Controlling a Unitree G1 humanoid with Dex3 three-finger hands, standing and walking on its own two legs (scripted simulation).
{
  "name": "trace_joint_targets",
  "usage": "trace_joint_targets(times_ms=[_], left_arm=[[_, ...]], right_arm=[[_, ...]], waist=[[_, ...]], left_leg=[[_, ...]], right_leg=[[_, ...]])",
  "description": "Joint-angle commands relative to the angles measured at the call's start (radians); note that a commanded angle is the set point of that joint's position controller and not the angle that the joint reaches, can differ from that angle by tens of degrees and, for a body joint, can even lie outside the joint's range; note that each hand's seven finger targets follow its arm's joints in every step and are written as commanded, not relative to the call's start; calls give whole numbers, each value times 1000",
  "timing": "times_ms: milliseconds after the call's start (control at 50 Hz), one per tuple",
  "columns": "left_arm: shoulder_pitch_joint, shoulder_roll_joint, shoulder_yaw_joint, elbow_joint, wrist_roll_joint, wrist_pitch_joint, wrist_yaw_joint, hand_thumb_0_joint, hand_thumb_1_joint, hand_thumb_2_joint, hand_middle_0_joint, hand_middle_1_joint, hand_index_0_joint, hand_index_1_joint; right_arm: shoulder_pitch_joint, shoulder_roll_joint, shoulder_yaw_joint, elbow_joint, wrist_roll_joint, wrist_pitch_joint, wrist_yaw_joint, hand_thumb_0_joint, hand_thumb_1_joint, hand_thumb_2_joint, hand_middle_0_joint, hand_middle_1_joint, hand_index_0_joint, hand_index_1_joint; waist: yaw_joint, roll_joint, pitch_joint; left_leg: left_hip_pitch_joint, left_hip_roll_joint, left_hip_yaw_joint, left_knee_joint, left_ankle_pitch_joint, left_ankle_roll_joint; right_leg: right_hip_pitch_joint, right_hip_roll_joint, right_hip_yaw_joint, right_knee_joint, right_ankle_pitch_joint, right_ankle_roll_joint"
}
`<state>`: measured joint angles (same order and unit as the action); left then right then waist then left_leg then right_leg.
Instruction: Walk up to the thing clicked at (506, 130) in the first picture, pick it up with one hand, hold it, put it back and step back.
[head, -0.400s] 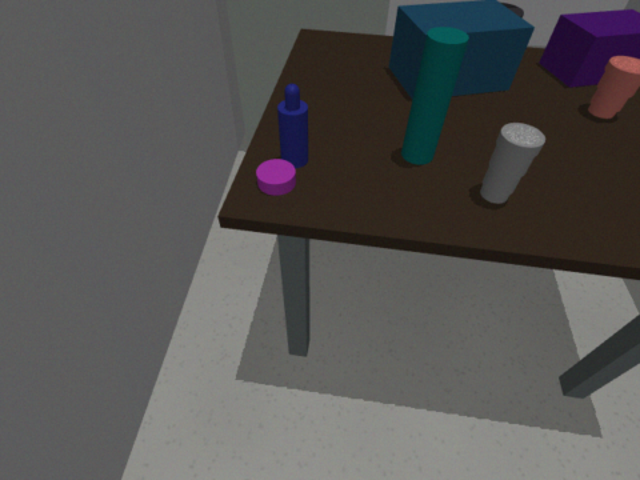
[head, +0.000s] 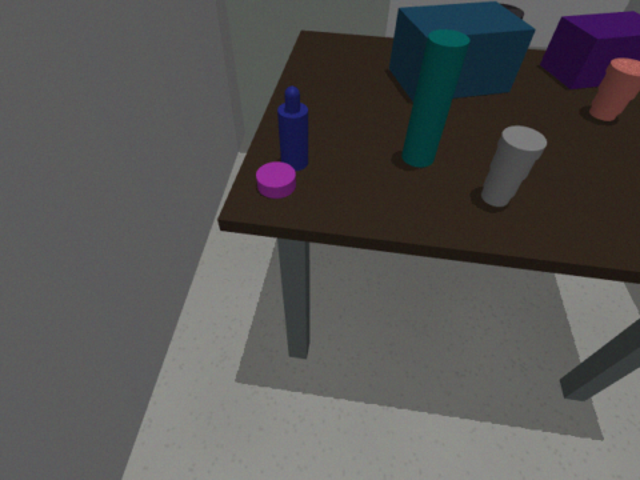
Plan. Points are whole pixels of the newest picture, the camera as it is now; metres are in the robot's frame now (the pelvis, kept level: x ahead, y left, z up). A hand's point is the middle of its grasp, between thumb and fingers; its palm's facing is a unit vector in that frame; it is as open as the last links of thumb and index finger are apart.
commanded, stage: stand
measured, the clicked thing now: (508, 169) +0.64 -0.33 +0.02
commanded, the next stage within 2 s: walk up in 0.72 s
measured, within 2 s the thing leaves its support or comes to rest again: neither
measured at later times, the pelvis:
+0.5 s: pelvis +0.00 +0.00 +0.00, yaw +0 degrees
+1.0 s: pelvis -0.03 +0.05 -0.02, yaw -10 degrees
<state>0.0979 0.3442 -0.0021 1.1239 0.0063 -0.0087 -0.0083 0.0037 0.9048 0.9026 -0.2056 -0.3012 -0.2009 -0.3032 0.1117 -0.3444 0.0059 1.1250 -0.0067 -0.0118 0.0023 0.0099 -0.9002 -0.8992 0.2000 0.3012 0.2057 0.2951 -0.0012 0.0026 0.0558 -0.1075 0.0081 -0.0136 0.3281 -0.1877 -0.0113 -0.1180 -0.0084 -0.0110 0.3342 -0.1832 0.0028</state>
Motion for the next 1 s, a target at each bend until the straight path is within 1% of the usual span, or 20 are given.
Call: trace_joint_targets(times_ms=[0,160,200,320,380,500,680,700,720,740,780,800,820,840,860,900,920,940,960,980], left_arm=[[-39,208,38,-62,0,-25,16,0,900,900,-200,-300,-200,-300],[-38,209,37,-61,0,-26,17,0,900,900,-200,-300,-200,-300],[-38,213,39,-59,0,-26,18,0,900,900,-200,-300,-200,-300],[-39,212,39,-60,0,-28,18,0,900,900,-200,-300,-200,-300],[-32,209,39,-57,0,-26,16,0,900,900,-200,-300,-200,-300],[-36,210,39,-57,-2,-25,17,0,900,900,-200,-300,-200,-300],[-28,214,41,-53,0,-21,17,0,900,900,-200,-300,-200,-300],[-3,272,67,-101,0,-11,15,0,900,900,-200,-300,-200,-300],[14,281,71,-116,-2,-13,19,0,900,900,-200,-300,-200,-300],[-3,293,79,-137,0,-14,22,0,900,900,-200,-300,-200,-300],[37,314,94,-178,4,-12,29,0,900,900,-200,-300,-200,-300],[29,320,96,-203,12,-9,31,0,900,900,-200,-300,-200,-300],[41,319,97,-227,22,-8,31,0,900,900,-200,-300,-200,-300],[31,313,101,-248,28,-6,32,0,900,900,-200,-300,-200,-300],[14,305,97,-269,33,-5,33,0,900,900,-200,-300,-200,-300],[-13,268,84,-299,27,6,32,0,900,900,-200,-300,-200,-300],[-35,252,78,-323,15,16,29,0,900,900,-200,-300,-200,-300],[-31,199,68,-354,6,23,29,0,900,900,-200,-300,-200,-300],[47,195,72,-349,15,30,33,0,900,900,-200,-300,-200,-300],[84,248,84,-346,27,37,40,0,900,900,-200,-300,-200,-300]], right_arm=[[-30,-212,-40,-60,-2,-26,-14,0,-900,-900,200,300,200,300],[-34,-211,-40,-60,0,-25,-13,0,-900,-900,200,300,200,300],[-31,-211,-42,-59,-2,-23,-13,0,-900,-900,200,300,200,300],[-31,-211,-42,-60,-2,-22,-11,0,-900,-900,200,300,200,300],[-30,-213,-40,-57,-1,-23,-12,0,-900,-900,200,300,200,300],[-31,-209,-38,-57,0,-25,-13,0,-900,-900,200,300,200,300],[-25,-215,-39,-59,0,-23,-16,0,-900,-900,200,300,200,300],[-85,-303,-99,-113,4,-13,-13,0,-900,-900,200,300,200,300],[-70,-277,-97,-134,9,-5,-13,0,-900,-900,200,300,200,300],[-39,-253,-97,-145,21,0,-12,0,-900,-900,200,300,200,300],[-52,-238,-104,-179,19,14,-6,0,-900,-900,200,300,200,300],[-43,-219,-109,-196,14,20,-5,0,-900,-900,200,300,200,300],[-23,-210,-111,-209,11,26,-4,0,-900,-900,200,300,200,300],[-4,-203,-113,-220,12,31,0,0,-900,-900,200,300,200,300],[14,-211,-122,-229,13,32,3,0,-900,-900,200,300,200,300],[54,-203,-131,-235,2,21,2,0,-900,-900,200,300,200,300],[103,-211,-139,-233,-12,16,-1,0,-900,-900,200,300,200,300],[118,-278,-161,-249,-30,9,-8,0,-900,-900,200,300,200,300],[70,-314,-168,-287,-33,3,-11,0,-900,-900,200,300,200,300],[47,-363,-184,-311,-21,1,-6,0,-900,-900,200,300,200,300]], waist=[[2,8,-95],[2,1,-90],[1,-18,-77],[0,-8,-90],[1,21,-75],[3,6,-96],[4,-4,-99],[-8,-10,-41],[-7,-35,-66],[-15,-92,-90],[13,-161,-97],[10,-212,-100],[11,-217,-105],[-1,-224,-99],[-16,-218,-110],[-51,-147,-121],[-80,-82,-119],[-86,109,-113],[-27,187,-124],[-41,208,-149]], left_leg=[[5,119,-84,-44,174,34],[10,119,-84,-48,173,34],[3,115,-87,-56,143,31],[2,116,-85,-52,148,32],[-9,112,-85,-62,115,30],[8,117,-88,-57,190,29],[19,119,-89,-54,190,35],[57,82,1,103,156,42],[48,70,6,157,156,47],[-13,60,8,199,125,43],[-89,4,13,322,3,36],[-131,-31,-1,406,-215,39],[-150,-30,-41,488,-370,42],[-167,-17,-67,503,-408,48],[-149,-6,-87,496,-389,53],[-61,-21,-32,251,-213,48],[14,16,-53,89,-89,56],[114,187,-249,1,54,94],[120,329,-360,4,271,142],[18,452,-406,-4,285,264]], right_leg=[[36,-123,93,-43,161,-32],[34,-124,93,-52,169,-28],[24,-120,90,-58,133,-28],[39,-125,92,-59,140,-32],[31,-123,93,-63,118,-27],[50,-124,87,-47,174,-32],[52,-126,85,-47,168,-31],[-99,-123,178,27,401,-41],[-107,-141,193,49,473,-59],[-59,-162,230,57,488,-88],[-63,-221,338,55,508,-170],[-70,-268,409,51,537,-218],[-97,-300,461,52,543,-258],[-112,-300,460,55,504,-268],[-123,-275,436,84,515,-252],[-166,-149,327,186,474,-165],[-240,-78,261,288,361,-107],[-391,46,190,445,90,-48],[-441,114,166,566,-327,-21],[-391,59,151,710,-420,-7]])
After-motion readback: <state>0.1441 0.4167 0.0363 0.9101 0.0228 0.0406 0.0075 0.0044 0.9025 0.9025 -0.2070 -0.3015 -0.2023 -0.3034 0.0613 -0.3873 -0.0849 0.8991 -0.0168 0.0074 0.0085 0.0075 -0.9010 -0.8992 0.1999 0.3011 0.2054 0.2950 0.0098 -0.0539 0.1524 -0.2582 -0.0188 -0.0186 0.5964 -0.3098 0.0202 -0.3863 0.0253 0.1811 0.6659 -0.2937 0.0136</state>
